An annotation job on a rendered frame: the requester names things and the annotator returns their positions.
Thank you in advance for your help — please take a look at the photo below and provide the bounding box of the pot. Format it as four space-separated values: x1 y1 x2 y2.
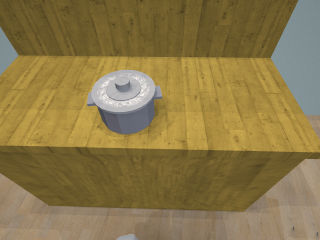
87 85 162 134

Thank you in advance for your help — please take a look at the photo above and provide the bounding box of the table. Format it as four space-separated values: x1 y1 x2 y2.
0 0 320 212

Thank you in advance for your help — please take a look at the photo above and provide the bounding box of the lid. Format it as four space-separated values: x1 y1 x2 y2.
91 69 156 114

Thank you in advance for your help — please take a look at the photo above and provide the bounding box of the knob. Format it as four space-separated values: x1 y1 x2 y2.
114 76 130 91

